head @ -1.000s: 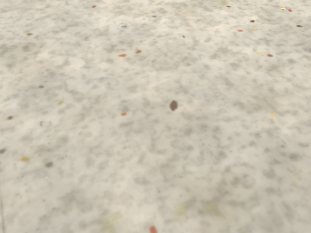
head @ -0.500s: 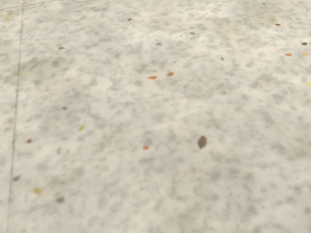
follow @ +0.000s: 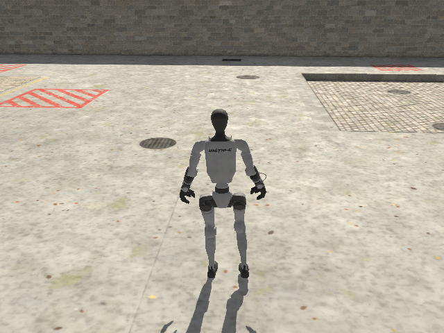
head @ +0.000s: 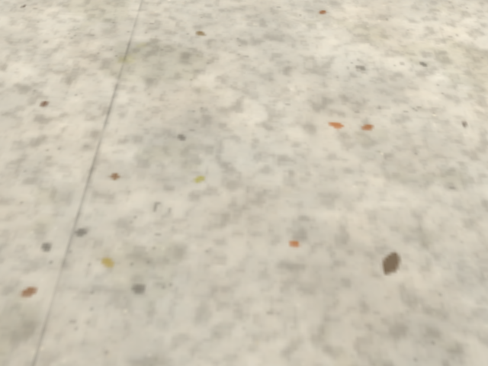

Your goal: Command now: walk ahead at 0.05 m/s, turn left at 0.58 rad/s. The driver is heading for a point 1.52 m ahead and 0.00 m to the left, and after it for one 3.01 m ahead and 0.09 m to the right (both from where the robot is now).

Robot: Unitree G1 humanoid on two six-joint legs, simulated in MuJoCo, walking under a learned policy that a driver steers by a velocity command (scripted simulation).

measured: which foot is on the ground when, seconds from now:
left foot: down 0.00-0.22, up 0.24-0.58, down 0.60-1.00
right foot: up 0.00-0.20, down 0.22-0.60, up 0.62-1.00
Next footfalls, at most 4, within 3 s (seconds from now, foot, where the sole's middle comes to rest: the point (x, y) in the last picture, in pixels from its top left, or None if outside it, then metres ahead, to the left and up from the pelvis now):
0.22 right None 0.10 -0.15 -0.77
0.60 left None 0.01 0.09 -0.77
1.04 right None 0.34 -0.10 -0.77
1.56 left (210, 276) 0.65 0.09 -0.77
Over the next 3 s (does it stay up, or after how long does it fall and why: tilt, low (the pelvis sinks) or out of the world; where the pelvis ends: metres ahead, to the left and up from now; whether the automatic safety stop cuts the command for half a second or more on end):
stays up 1.25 -0.09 0.00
